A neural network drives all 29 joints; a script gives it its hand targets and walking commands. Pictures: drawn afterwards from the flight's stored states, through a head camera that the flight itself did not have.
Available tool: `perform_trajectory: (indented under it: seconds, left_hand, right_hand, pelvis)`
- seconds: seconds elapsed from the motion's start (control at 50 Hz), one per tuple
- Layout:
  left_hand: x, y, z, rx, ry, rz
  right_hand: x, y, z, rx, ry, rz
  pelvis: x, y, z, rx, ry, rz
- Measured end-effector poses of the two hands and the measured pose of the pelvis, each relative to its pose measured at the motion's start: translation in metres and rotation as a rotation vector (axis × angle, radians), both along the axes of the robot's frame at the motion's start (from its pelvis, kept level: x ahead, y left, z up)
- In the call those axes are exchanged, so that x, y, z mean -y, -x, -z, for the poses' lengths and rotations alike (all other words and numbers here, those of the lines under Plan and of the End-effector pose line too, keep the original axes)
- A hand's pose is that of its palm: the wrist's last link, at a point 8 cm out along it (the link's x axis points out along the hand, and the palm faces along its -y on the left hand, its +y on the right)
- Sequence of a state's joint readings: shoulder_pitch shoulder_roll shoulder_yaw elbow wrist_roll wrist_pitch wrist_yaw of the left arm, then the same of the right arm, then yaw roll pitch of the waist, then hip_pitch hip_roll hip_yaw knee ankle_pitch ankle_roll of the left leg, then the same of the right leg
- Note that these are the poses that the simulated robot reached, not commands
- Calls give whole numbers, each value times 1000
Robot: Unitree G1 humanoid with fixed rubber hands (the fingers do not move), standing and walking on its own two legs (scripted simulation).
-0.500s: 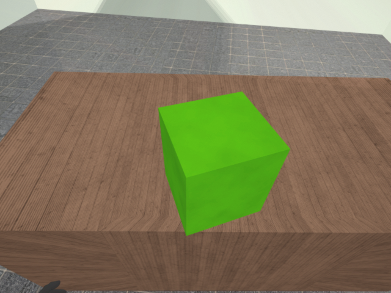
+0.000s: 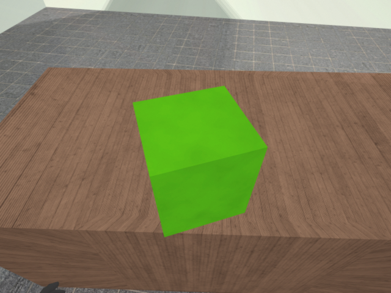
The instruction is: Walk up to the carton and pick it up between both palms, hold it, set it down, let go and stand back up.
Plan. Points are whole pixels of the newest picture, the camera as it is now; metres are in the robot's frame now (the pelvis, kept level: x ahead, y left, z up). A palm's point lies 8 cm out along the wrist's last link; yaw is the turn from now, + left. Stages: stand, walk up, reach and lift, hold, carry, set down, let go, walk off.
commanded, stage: walk up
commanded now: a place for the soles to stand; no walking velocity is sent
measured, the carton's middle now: (193, 162) +0.41 +0.02 +0.04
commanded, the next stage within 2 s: reach and lift in 0.84 s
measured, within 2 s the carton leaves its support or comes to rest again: neither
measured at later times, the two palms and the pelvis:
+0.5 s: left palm out of the picture +0.10 +0.33 -0.07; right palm out of the picture +0.15 -0.30 -0.08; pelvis +0.01 +0.01 +0.02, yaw +2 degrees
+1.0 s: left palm (45, 290) +0.16 +0.31 -0.07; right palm (341, 291) +0.17 -0.29 -0.08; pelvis +0.00 +0.00 +0.01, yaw +2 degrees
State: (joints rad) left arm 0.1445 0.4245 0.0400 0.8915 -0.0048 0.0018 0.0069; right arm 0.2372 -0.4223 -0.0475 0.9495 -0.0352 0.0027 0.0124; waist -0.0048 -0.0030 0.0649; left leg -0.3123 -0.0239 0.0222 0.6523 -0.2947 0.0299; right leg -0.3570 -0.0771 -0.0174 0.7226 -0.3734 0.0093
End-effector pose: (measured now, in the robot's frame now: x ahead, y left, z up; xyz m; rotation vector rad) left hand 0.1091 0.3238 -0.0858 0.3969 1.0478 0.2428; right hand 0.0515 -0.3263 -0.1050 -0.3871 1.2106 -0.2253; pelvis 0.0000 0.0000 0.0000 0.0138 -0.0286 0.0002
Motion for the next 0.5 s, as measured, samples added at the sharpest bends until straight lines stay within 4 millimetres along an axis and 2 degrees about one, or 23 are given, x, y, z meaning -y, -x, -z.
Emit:
perform_trajectory:
  seconds: [0.1, 0.18, 0.26, 0.5]
  left_hand:
    - [-1, -5, -6, 4, -11, -8]
    - [3, 4, -10, -8, -22, -4]
    - [-1, 9, -14, -15, -19, -19]
    - [-8, 6, -17, -12, 16, -51]
  right_hand:
    - [1, -22, -8, 42, -2, -18]
    - [-1, -47, -9, 81, -24, -33]
    - [-10, -68, -12, 111, -39, -56]
    - [-31, -96, -27, 146, -58, -84]
  pelvis:
    - [2, -3, -5, -7, 21, -15]
    - [4, -6, -9, -4, 27, -24]
    - [0, -9, -12, -3, 15, -39]
    - [-9, -13, -23, -2, 17, -39]
